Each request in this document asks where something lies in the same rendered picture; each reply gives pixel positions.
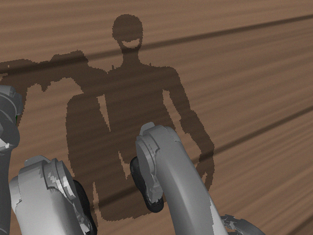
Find left robot arm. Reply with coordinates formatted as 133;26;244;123
0;85;22;235

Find right robot foot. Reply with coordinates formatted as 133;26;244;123
130;156;164;213

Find right robot hand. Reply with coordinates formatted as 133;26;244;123
220;214;266;235

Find left robot foot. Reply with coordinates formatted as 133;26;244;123
73;180;97;235

